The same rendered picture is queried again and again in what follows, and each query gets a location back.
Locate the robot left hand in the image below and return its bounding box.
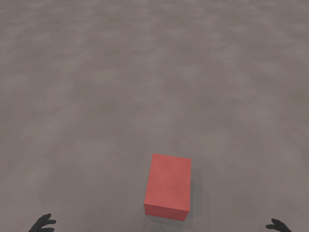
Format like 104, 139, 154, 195
28, 214, 56, 232

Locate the carton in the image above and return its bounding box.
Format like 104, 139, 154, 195
144, 154, 191, 221

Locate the robot right hand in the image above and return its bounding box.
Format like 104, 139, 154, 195
266, 218, 292, 232

